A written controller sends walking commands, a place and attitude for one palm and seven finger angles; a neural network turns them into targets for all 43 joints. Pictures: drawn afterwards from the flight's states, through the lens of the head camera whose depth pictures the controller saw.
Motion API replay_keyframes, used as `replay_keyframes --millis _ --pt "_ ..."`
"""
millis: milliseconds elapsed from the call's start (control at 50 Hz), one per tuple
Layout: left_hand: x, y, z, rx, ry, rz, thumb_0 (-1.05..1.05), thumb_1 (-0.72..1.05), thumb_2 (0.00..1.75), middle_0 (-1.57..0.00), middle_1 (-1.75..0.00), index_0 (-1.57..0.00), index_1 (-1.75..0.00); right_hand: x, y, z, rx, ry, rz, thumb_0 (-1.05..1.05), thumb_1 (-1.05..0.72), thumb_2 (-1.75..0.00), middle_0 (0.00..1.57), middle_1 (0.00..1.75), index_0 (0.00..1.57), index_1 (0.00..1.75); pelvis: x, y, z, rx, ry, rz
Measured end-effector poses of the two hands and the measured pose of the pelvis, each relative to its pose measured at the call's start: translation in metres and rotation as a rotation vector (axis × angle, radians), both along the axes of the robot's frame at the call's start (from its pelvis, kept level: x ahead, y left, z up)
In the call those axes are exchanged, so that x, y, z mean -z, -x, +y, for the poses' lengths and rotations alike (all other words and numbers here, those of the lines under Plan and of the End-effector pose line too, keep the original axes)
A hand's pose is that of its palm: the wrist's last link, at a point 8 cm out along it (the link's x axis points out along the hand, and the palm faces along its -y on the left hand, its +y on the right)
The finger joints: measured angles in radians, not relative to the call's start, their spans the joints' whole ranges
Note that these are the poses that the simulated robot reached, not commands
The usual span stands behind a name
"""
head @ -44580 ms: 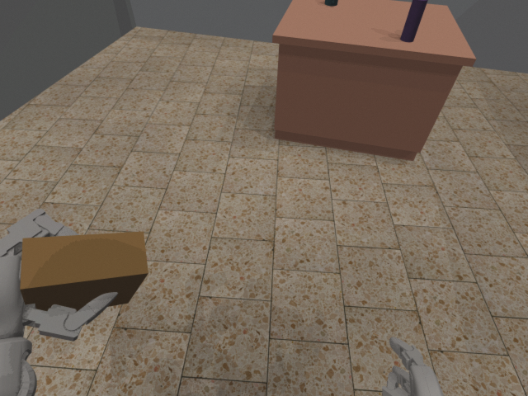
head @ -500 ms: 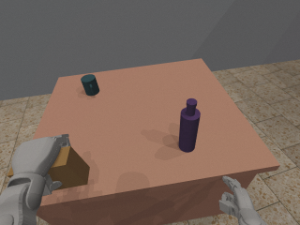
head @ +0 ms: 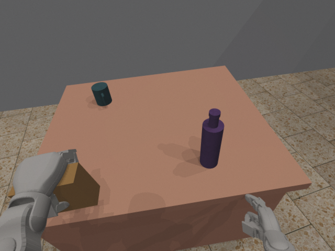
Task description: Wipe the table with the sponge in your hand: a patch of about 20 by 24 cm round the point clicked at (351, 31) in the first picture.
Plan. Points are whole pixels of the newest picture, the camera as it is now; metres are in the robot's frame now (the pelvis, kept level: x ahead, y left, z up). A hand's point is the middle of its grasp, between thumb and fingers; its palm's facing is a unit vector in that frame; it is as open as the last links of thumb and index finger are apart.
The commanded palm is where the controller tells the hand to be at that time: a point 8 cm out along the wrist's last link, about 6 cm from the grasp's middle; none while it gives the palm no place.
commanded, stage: step back with the hand held close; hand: left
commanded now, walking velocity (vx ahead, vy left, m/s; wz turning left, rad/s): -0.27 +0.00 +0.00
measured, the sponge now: (63, 193) +0.19 +0.29 +0.07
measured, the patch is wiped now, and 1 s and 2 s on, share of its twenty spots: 1.00 1.00 1.00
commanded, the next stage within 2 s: stop stepping back and stand still in 1.72 s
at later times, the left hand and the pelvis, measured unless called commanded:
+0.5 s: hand (61, 173) +0.19 +0.26 +0.15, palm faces +0.29 -0.85 -0.44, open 9.0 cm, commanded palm +0.14 +0.30 +0.17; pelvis -0.03 +0.02 -0.02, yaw -1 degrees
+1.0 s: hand (43, 193) +0.15 +0.26 +0.15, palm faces +0.40 -0.82 -0.41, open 9.0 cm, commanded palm +0.09 +0.30 +0.17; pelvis -0.07 +0.02 -0.04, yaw +0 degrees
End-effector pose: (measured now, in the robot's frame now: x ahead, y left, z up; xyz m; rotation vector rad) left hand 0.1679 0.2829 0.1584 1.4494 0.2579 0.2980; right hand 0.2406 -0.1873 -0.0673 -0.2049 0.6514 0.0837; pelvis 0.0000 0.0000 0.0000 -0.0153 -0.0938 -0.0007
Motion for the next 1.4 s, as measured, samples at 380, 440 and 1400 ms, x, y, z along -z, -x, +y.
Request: replay_keyframes --millis 380,440,1400 --pt "-0.006 -0.008 0.006 0.307 0.918 -0.519 -0.01 -0.45 1.1 -0.83 -1.41 -0.85 -1.46 0.023 0.126 -0.048 0.302 0.14 0.151 0.01 -0.9 -0.9 0.2 0.3 0.2 0.3 0.016 0.013 0.017 0.024 0.002 0.115" --pt "-0.005 0.0 0.012 0.309 0.894 -0.513 -0.01 -0.45 1.1 -0.83 -1.41 -0.85 -1.46 0.027 0.143 -0.048 0.323 0.146 0.166 0.02 -0.91 -0.9 0.2 0.3 0.2 0.3 0.019 0.019 0.021 0.023 0.005 0.123" --pt "-0.016 0.09 0.014 0.351 0.847 -0.676 -0.01 -0.45 1.1 -0.83 -1.41 -0.85 -1.46 0.033 0.213 -0.029 0.266 0.11 0.096 0.01 -0.9 -0.9 0.2 0.3 0.2 0.3 0.028 0.109 0.017 0.045 0.027 0.118"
